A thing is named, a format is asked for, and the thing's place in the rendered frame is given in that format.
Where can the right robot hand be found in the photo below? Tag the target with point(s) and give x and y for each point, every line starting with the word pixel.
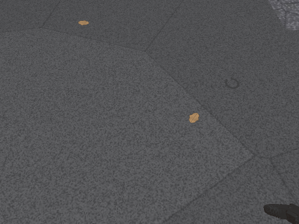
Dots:
pixel 289 212

